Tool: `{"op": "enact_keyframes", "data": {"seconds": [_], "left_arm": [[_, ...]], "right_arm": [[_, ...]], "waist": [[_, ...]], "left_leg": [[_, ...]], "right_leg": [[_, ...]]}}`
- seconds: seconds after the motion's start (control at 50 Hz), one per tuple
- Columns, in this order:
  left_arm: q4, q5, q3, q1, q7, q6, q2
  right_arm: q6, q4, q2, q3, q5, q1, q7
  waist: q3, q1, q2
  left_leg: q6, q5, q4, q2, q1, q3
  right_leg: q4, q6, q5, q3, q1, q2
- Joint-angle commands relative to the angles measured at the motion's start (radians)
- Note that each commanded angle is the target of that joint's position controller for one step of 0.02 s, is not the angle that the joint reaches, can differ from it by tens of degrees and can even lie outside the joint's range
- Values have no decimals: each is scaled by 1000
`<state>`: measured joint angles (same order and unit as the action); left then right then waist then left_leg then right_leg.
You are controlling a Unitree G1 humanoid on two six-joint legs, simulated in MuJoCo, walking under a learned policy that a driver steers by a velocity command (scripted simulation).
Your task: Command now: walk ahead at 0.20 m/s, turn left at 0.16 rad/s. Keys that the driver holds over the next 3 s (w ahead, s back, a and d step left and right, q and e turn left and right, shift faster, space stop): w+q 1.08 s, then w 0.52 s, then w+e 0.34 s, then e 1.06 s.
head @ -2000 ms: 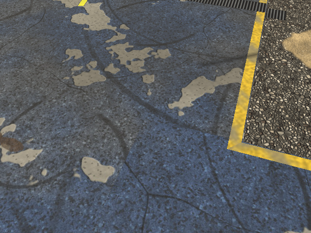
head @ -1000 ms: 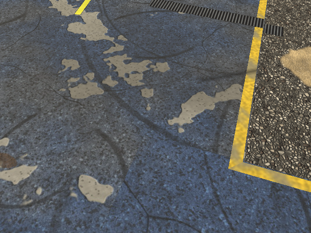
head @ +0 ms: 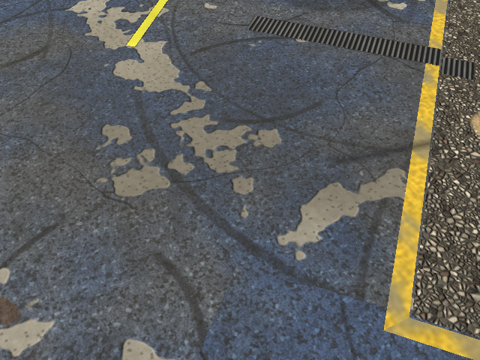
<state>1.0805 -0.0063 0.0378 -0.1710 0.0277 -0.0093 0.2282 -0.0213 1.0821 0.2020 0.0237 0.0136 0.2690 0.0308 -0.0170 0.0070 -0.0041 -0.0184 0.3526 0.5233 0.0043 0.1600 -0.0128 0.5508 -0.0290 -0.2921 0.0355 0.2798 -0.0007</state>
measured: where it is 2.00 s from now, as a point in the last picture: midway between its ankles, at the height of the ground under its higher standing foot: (105, 249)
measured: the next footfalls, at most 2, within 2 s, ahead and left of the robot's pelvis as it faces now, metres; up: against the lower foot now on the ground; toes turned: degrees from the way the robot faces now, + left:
left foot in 0.60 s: +0.36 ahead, +0.18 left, +0.00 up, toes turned +22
right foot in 1.12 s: +0.72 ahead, +0.16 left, +0.00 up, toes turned +40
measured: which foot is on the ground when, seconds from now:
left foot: down 0.00-0.14, up 0.16-0.58, down 0.60-1.00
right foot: down 0.00-0.60, up 0.62-1.00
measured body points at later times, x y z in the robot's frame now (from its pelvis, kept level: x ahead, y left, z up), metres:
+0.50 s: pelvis +0.17 +0.01 +0.00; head +0.20 +0.02 +0.44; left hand +0.04 +0.24 -0.15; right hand +0.43 -0.15 -0.11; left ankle +0.31 +0.18 -0.69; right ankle +0.04 -0.11 -0.73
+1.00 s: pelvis +0.42 +0.14 +0.01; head +0.44 +0.17 +0.46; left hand +0.49 +0.46 -0.08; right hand +0.59 -0.10 -0.10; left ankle +0.33 +0.16 -0.73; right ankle +0.69 +0.07 -0.68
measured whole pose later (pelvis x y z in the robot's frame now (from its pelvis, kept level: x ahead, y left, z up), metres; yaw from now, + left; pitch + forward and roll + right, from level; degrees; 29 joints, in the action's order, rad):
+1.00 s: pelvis +0.42 +0.14 +0.01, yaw +32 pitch +2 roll -1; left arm 0.76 0.00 0.06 0.00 0.00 -0.11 0.28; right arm -0.06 0.82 0.26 0.08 0.02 0.35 0.01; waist -0.02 0.08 0.04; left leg -0.11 0.26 0.35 -0.13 0.11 0.15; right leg 0.57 0.04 0.08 -0.11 0.65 0.07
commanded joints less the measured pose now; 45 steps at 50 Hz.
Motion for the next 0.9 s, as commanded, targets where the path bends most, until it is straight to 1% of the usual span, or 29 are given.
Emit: {"op": "enact_keyframes", "data": {"seconds": [0.02, 0.04, 0.06, 0.1, 0.12, 0.14, 0.16, 0.18, 0.2, 0.24, 0.26, 0.3, 0.38, 0.48, 0.54, 0.56, 0.58, 0.6, 0.62, 0.64, 0.66, 0.68, 0.7, 0.72, 0.74, 0.76, 0.8, 0.82, 0.9], "left_arm": [[-61, -6, 15, 64, -3, -41, 72], [-71, -11, 12, 74, -9, -63, 59], [-73, -14, 14, 66, -17, -83, 64], [-42, -20, 26, -36, -29, -109, 82], [-6, -20, 39, -142, -28, -114, 112], [21, -17, 69, -257, -23, -116, 206], [34, -4, 83, -355, -25, -116, 269], [24, 11, 48, -308, -22, -120, 157], [-4, 7, 35, -242, -22, -122, 114], [-32, -2, 22, -164, -27, -118, 90], [-34, 7, 15, -162, -26, -113, 71], [-31, 18, 15, -188, -16, -107, 85], [-49, 24, 25, -178, 3, -98, 140], [-51, 2, 36, -238, 6, -86, 167], [-73, -4, 49, -212, 10, -73, 206], [-86, -3, 55, -195, 13, -65, 222], [-101, -7, 59, -170, 14, -59, 235], [-118, -3, 56, -160, 13, -63, 231], [-160, 32, 15, -242, -7, -84, 69], [-209, -10, 11, -195, -25, -136, 97], [-249, -51, 33, -54, -31, -161, 164], [-262, -49, 32, -34, -25, -170, 167], [-242, -29, 40, -59, -15, -164, 168], [-235, -14, 50, -103, -11, -147, 176], [-239, -6, 55, -118, -11, -129, 176], [-252, 3, 56, -111, -9, -116, 164], [-287, 24, 53, -43, -1, -100, 143], [-308, 28, 52, 8, 2, -97, 138], [-364, 20, 41, 165, -5, -106, 113]], "right_arm": [[-18, -29, 193, 44, 23, 84, 2], [-29, -32, 206, 51, 25, 83, 2], [-39, -41, 196, 52, 22, 71, 1], [-46, -78, 177, 52, 25, -1, -4], [-46, -115, 163, 50, 28, -78, -6], [-55, -163, 98, 36, 28, -130, -6], [-70, -195, 69, 29, 17, -109, -5], [-76, -171, 123, 48, 28, -66, -11], [-74, -157, 118, 51, 42, -31, -19], [-65, -155, 102, 58, 39, -51, -24], [-57, -162, 98, 62, 35, -63, -31], [-43, -184, 68, 59, 28, -92, -48], [-37, -275, 39, 41, 23, -237, -60], [-35, -358, 46, 29, 18, -369, -90], [-29, -380, 100, 54, 18, -323, -104], [-25, -367, 136, 72, 19, -236, -106], [-20, -335, 186, 100, 19, -94, -101], [-9, -292, 249, 137, 20, 68, -81], [-6, -283, 332, 147, 22, 85, -61], [-22, -312, 310, 129, -2, 113, -62], [-39, -302, 244, 112, -11, 82, -65], [-55, -313, 205, 100, -1, 1, -67], [-64, -333, 177, 90, 1, -85, -72], [-70, -349, 161, 83, -8, -131, -71], [-71, -354, 159, 80, -11, -141, -69], [-73, -351, 164, 80, -5, -131, -64], [-75, -342, 191, 85, -1, -83, -49], [-75, -338, 205, 88, -2, -56, -40], [-61, -323, 211, 89, 6, 39, -21]], "waist": [[-134, 19, -133], [-158, 14, -154], [-154, -1, -155], [-98, -69, -133], [-71, -122, -85], [-40, -161, 110], [28, -169, 302], [-1, -114, 144], [-31, -71, 85], [-71, -44, 66], [-60, -40, 85], [-53, -43, 85], [-107, -56, 50], [-125, -77, 54], [-47, -4, 113], [9, 51, 133], [85, 128, 129], [155, 207, 83], [233, 90, -213], [402, 103, -170], [243, 127, -100], [127, 74, -33], [73, 17, 36], [63, -27, 25], [56, -47, 13], [46, -54, 7], [22, -41, -6], [8, -25, -14], [-2, 39, -56]], "left_leg": [[-196, 367, -294, 221, 92, 371], [-227, 310, -302, 270, 60, 455], [-232, 200, -280, 282, 32, 475], [-189, 14, -196, 224, 77, 400], [-141, -63, -100, 152, 192, 313], [-59, -102, 179, -5, 398, 127], [-13, 168, 493, -80, 580, 75], [-29, 204, 665, -30, 646, 180], [-50, 113, 715, 9, 664, 199], [-65, -51, 659, 66, 666, 175], [-60, -101, 628, 86, 621, 146], [-34, -164, 605, 93, 599, 94], [-3, -276, 377, 102, 602, 41], [-46, -313, 173, 72, 531, -60], [-109, -228, 147, -9, 373, -124], [-134, -190, 151, -44, 261, -137], [-167, -217, 99, -74, 66, -130], [-207, -210, 49, -50, -216, -29], [-345, -124, 12, 218, -529, 463], [-450, 100, -212, 351, -598, 894], [-378, 78, -280, 316, -500, 778], [-340, -14, -289, 276, -332, 629], [-305, -132, -295, 228, -169, 518], [-287, -216, -305, 191, -60, 441], [-280, -247, -319, 170, 7, 406], [-282, -284, -329, 157, 53, 375], [-283, -336, -343, 132, 116, 319], [-276, -341, -346, 120, 122, 306], [-214, -297, -314, 73, 93, 280]], "right_leg": [[99, -26, -165, 41, 145, -36], [107, -36, -121, 18, 191, -21], [88, -45, -100, -3, 198, -5], [-38, -54, -38, -18, 21, 1], [-109, -61, -8, -66, -152, 29], [-220, -112, -58, -278, -368, 159], [-325, -218, 44, -618, -525, 378], [-298, -225, 138, -609, -500, 422], [-292, -188, 187, -491, -463, 393], [-319, -113, 299, -268, -400, 317], [-330, -85, 340, -177, -365, 275], [-358, -90, 396, -88, -331, 245], [-419, -105, 418, 22, -261, 238], [-388, -97, 532, 136, -323, 266], [-217, -73, 998, 190, -383, 288], [-86, -66, 1118, 198, -378, 290], [95, -51, 1113, 200, -316, 278], [363, -13, 891, 197, -115, 235], [762, 36, -170, 160, 305, 55], [938, 24, -310, -105, 442, -32], [930, -5, -208, -144, 552, 21], [838, -21, -102, -135, 538, 68], [758, -12, -46, -134, 455, 106], [694, -2, -14, -146, 368, 136], [653, 11, -2, -147, 318, 148], [607, 28, 8, -134, 302, 151], [506, 62, 86, -110, 317, 141], [435, 74, 145, -104, 343, 131], [137, 79, 376, -103, 342, 70]]}}
Over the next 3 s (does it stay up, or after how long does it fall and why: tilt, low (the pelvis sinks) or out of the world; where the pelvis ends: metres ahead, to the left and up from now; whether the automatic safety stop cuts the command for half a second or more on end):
stays up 0.97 0.56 0.00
